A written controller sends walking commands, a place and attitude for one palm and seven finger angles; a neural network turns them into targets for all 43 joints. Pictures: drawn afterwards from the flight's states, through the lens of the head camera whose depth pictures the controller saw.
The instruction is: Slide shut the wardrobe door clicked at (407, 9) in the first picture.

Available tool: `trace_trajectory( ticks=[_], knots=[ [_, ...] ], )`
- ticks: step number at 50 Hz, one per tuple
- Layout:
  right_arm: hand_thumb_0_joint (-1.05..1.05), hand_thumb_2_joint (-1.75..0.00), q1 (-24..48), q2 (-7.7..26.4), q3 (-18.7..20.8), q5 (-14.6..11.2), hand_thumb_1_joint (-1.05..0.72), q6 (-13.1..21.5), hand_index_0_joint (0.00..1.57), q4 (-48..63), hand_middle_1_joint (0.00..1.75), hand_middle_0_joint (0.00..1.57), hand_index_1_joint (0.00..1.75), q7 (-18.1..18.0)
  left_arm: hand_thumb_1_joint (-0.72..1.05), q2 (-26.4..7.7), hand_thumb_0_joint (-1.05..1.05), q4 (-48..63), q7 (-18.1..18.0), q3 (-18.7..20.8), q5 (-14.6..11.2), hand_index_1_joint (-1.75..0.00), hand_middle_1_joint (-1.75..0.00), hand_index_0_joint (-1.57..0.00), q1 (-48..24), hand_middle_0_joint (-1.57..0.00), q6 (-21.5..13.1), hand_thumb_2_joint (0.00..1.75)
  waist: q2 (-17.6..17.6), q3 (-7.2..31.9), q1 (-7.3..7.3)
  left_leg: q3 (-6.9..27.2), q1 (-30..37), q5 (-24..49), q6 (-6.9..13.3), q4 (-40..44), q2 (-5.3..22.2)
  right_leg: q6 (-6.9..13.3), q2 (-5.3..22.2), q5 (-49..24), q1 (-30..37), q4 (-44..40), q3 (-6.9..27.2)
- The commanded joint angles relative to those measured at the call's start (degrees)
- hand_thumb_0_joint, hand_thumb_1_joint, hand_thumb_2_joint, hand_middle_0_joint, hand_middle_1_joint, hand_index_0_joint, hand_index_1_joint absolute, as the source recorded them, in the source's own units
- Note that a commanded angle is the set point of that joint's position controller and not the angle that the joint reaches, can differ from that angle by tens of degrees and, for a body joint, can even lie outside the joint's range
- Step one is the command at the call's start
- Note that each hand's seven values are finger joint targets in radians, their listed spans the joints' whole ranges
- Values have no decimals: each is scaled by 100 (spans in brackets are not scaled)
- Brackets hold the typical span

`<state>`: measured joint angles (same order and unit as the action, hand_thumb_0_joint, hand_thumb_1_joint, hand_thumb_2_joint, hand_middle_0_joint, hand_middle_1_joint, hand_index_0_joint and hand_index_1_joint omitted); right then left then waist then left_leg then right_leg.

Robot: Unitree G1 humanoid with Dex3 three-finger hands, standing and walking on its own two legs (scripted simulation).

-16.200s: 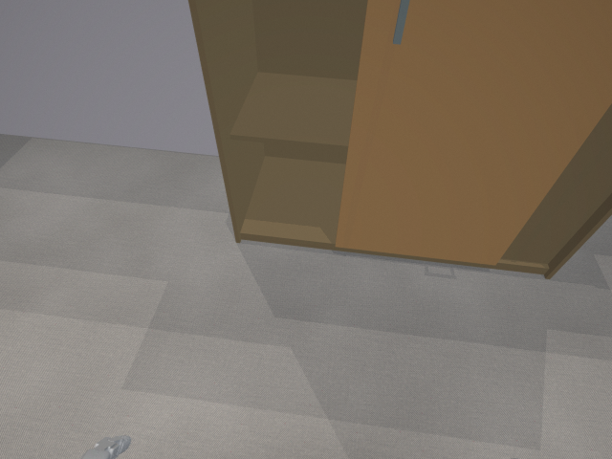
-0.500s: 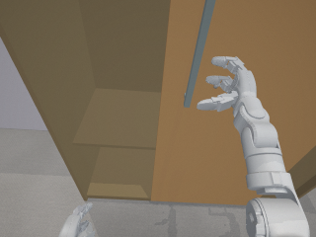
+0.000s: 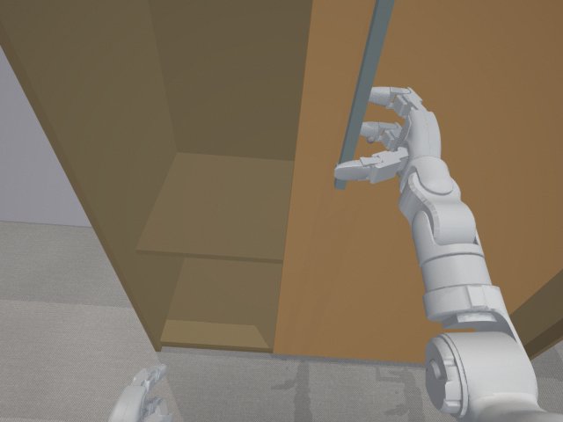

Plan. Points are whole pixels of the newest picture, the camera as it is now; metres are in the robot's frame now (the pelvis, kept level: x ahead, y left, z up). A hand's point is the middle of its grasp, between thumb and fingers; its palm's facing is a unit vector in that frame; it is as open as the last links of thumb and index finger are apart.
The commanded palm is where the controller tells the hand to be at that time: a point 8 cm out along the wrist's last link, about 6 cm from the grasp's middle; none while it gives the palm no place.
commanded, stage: feel for the door with the fingertips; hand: right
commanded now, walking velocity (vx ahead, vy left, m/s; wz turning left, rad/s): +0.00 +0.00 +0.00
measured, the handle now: (360, 89) +0.48 -0.06 +0.27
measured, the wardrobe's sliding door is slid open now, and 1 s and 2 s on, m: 0.40 0.40 0.40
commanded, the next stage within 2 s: slide the fingers in behind the handle in 0.20 s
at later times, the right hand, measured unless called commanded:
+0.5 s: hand (377, 138) +0.44 -0.09 +0.22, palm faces -0.02 +1.00 +0.03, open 13.7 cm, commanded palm +0.41 -0.14 +0.21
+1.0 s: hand (364, 139) +0.43 -0.07 +0.22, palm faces -0.04 +1.00 +0.02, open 14.0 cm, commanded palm +0.41 -0.12 +0.21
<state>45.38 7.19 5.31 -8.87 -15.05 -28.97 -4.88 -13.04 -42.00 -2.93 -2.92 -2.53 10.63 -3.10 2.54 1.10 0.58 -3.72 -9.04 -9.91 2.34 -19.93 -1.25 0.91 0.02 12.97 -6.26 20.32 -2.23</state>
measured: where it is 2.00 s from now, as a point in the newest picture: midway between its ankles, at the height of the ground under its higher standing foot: outside the picture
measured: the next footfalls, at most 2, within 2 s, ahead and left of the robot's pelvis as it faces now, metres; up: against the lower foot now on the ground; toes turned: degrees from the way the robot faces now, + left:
none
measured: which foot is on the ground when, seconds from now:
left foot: down 0.00-1.00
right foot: down 0.00-1.00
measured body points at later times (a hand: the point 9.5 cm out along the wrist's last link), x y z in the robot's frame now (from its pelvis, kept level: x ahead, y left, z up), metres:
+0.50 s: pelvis +0.00 -0.01 +0.00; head -0.01 +0.00 +0.45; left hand +0.13 +0.23 -0.11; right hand +0.43 -0.14 +0.22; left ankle +0.01 +0.09 -0.75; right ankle -0.02 -0.11 -0.75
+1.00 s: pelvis +0.00 -0.01 +0.00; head +0.00 +0.00 +0.45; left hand +0.15 +0.22 -0.11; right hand +0.43 -0.12 +0.22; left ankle +0.01 +0.09 -0.75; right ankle -0.02 -0.11 -0.75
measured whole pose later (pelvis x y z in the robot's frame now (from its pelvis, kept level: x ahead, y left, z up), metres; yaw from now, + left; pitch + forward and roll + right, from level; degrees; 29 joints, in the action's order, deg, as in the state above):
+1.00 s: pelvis +0.00 -0.01 +0.00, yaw +0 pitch +0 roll +0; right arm 45.3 4.6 3.5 -8.6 -14.2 -28.2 -6.5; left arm -12.4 -42.0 -1.9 -2.3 -2.2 11.3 -4.8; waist 2.2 1.5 0.5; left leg -3.0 -9.7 -10.1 1.3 -20.2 -0.5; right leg 1.8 -0.7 13.6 -6.9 20.8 -2.9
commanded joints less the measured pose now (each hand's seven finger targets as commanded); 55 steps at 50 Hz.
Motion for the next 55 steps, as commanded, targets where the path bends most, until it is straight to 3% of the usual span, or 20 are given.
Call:
trace_trajectory(
  ticks=[1,4,5,6,10,11,15,16,20,21,25,27,31,34,35,38,40,49,54,55],
  knots=[
    [0,-30,2798,736,223,15,50,434,30,1195,120,30,120,39,90,-618,0,794,-35,239,-21,-30,-30,-20,-485,-20,-267,90,-578,1809,-17,322,855,1706,-62,48,147,144,-36,-1538,276,-72,151],
    [0,-30,2871,724,201,15,50,443,30,1156,120,30,120,69,90,-628,0,813,-51,245,-32,-30,-30,-20,-463,-20,-264,90,-757,1721,25,331,819,1710,-93,80,141,173,-40,-1469,213,-55,129],
    [0,-30,3051,1252,423,-58,50,365,30,870,120,30,120,27,90,-762,0,702,24,294,-81,-30,-30,-20,-469,-20,-301,90,-840,1495,-135,320,777,1724,-38,122,184,132,-103,-1454,-42,-78,188],
    [0,-30,2869,844,333,12,50,419,30,977,120,30,120,54,90,-630,0,751,-14,246,-22,-30,-30,-20,-416,-20,-263,90,-600,1560,13,332,736,1579,-84,87,142,161,-35,-1371,150,-99,116],
    [0,-30,3305,1191,325,-49,50,523,30,1070,120,30,120,40,90,-753,0,732,31,306,-81,-30,-30,-20,-417,-20,-368,90,-682,1687,-95,321,781,1647,-23,97,163,125,-89,-1493,71,-62,207],
    [0,-30,3092,740,187,21,50,560,30,1049,120,30,120,58,90,-619,0,748,-14,269,-36,-30,-30,-20,-361,-20,-327,90,-507,1699,69,331,687,1511,-74,72,120,156,-22,-1393,263,-74,140],
    [0,-30,3529,1340,412,-47,50,492,30,527,120,30,120,18,90,-807,0,599,-3,311,-92,-30,-30,-20,-307,-20,-360,90,-826,1482,-17,314,601,1345,-47,174,164,128,-86,-1218,-68,-92,216],
    [0,-30,3402,874,306,21,50,547,30,558,120,30,120,39,90,-666,0,642,-55,262,-22,-30,-30,-20,-232,-20,-333,90,-660,1470,140,334,486,1187,-98,139,121,169,-14,-1114,106,-110,163],
    [0,-30,3334,1531,632,-61,50,589,30,439,120,30,120,21,90,-816,0,615,30,322,-72,-30,-30,-20,-249,-20,-404,90,-737,1691,-147,315,730,1408,-13,129,170,113,-103,-1331,-91,-85,238],
    [0,-30,3183,1007,463,28,50,674,30,604,120,30,120,58,90,-660,0,681,-22,265,-13,-30,-30,-20,-201,-20,-367,90,-571,1716,57,332,643,1342,-72,76,120,154,-13,-1275,144,-108,149],
    [0,-30,3254,1493,581,-34,50,691,30,531,120,30,120,65,90,-811,0,670,50,330,-82,-30,-30,-20,-261,-20,-432,90,-779,1580,-142,304,681,1303,-11,142,164,111,-72,-1263,-124,-125,231],
    [0,-30,2951,932,384,41,50,830,30,1150,120,30,120,114,90,-640,0,871,6,292,-40,-30,-30,-20,-301,-20,-430,90,-328,1869,-44,329,683,1344,-45,76,101,140,10,-1378,315,-96,145],
    [0,-30,2676,629,191,-16,50,649,30,982,120,30,120,125,90,-641,0,807,35,293,-51,-30,-30,-20,-299,-20,-451,90,-632,1589,29,270,511,1217,-53,87,68,119,56,-1306,286,-131,191],
    [0,-30,2814,585,96,-8,50,594,30,1295,120,30,120,88,90,-629,0,851,-14,274,-53,-30,-30,-20,-393,-20,-461,90,-551,1599,46,285,442,997,-63,160,70,122,49,-1148,332,-127,203],
    [0,-30,3239,1067,196,-95,50,508,30,1271,120,30,120,31,90,-785,0,727,78,329,-114,-30,-30,-20,-407,-20,-511,90,-626,1461,-83,263,455,1040,3,186,121,66,-37,-1205,103,-143,295],
    [0,-30,3112,320,-163,-3,50,596,30,1690,120,30,120,-5,90,-578,0,837,4,276,-42,-30,-30,-20,-455,-20,-520,90,-223,1759,83,263,332,1020,-36,115,58,77,50,-1327,597,-67,260],
    [0,-30,3209,846,78,-130,50,424,30,1212,120,30,120,-82,90,-754,0,636,85,331,-85,-30,-30,-20,-393,-20,-540,90,-794,1522,-79,231,413,1114,3,136,92,28,-46,-1339,159,-92,362],
    [0,-30,2807,102,-216,62,50,460,30,1427,120,30,120,-173,90,-552,0,794,53,283,10,-30,-30,-20,-436,-20,-375,90,-590,1817,25,229,580,1597,-35,-14,69,47,27,-1780,476,-15,210],
    [0,-30,2891,214,-82,91,50,380,30,1598,120,30,120,-289,90,-540,0,845,61,294,36,-30,-30,-20,-469,-20,-277,90,-689,1836,-3,241,679,1706,-45,-22,78,73,3,-1807,404,7,189],
    [0,-30,2956,712,164,19,50,314,30,1500,120,30,120,-328,90,-673,0,770,130,343,-10,-30,-30,-20,-492,-20,-287,90,-837,1807,-185,242,823,1861,12,-39,110,36,-72,-1916,181,0,252]
  ],
)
